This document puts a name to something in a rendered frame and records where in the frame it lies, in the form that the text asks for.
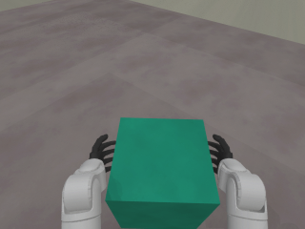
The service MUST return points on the robot right hand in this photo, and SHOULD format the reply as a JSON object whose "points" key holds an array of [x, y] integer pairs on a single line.
{"points": [[223, 151]]}

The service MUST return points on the robot left hand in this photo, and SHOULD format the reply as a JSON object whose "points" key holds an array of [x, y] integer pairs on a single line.
{"points": [[98, 153]]}

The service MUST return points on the left robot forearm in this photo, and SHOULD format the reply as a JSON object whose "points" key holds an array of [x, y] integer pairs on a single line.
{"points": [[81, 196]]}

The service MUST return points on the right robot forearm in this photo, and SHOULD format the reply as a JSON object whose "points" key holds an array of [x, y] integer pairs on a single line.
{"points": [[246, 203]]}

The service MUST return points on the carton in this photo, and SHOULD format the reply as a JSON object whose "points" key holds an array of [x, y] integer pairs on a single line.
{"points": [[162, 175]]}

